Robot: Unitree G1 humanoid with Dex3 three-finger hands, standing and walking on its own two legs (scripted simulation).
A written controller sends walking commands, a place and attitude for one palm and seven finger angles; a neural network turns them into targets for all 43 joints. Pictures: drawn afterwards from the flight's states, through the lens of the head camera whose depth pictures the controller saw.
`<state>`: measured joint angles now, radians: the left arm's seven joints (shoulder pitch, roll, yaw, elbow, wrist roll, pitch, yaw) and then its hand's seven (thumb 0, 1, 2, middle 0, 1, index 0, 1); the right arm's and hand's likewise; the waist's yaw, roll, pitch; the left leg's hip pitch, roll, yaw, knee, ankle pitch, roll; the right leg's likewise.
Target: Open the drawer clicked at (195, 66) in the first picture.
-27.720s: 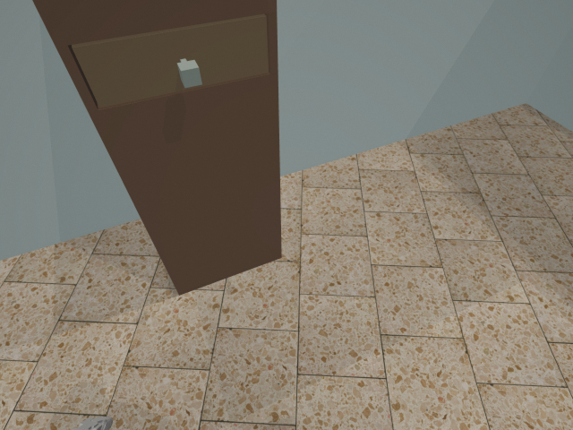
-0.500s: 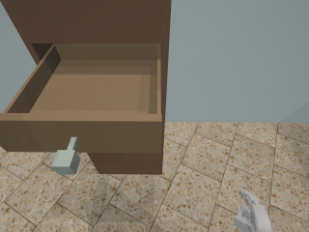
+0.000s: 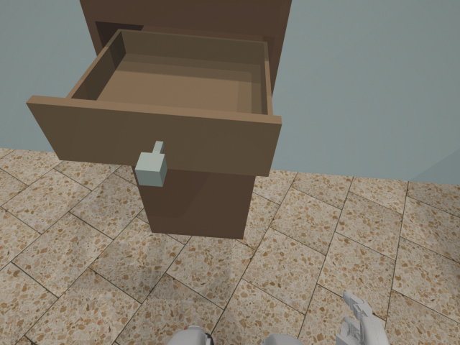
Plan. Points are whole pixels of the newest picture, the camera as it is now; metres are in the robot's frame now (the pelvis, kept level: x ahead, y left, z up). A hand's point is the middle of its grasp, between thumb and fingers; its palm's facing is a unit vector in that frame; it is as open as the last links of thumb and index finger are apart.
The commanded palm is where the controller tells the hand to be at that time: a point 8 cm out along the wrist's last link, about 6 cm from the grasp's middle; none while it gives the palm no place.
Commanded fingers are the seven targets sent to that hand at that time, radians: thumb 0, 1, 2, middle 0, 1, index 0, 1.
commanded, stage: step back with the hand held close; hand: left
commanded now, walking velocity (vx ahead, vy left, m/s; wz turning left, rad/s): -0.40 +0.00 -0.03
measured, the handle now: (154, 160) +0.36 +0.15 +0.14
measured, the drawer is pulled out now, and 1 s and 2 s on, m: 0.30 0.30 0.30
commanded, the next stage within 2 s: stop stepping back and stand still in 0.14 s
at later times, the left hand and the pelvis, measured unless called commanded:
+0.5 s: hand out of the picture +0.09 +0.27 +0.35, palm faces +0.54 -0.77 -0.33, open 7.4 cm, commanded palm +0.02 +0.31 +0.33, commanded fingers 0.00 0.90 0.90 -0.20 -0.30 -0.20 -0.30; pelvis -0.12 +0.04 +0.02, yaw -3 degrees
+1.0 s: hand out of the picture +0.03 +0.28 +0.33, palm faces +0.55 -0.76 -0.34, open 7.4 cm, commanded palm -0.04 +0.33 +0.33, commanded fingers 0.00 0.90 0.90 -0.20 -0.30 -0.20 -0.30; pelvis -0.17 +0.06 +0.01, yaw -1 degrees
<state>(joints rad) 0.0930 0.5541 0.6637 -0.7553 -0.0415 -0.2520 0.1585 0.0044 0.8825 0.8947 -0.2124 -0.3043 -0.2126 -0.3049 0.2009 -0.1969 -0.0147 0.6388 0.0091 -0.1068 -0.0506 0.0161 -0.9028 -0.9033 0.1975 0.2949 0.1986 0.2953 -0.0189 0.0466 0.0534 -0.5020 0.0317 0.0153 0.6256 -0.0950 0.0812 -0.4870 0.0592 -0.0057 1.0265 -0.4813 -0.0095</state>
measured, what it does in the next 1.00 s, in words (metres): walks backwards: right foot, then left foot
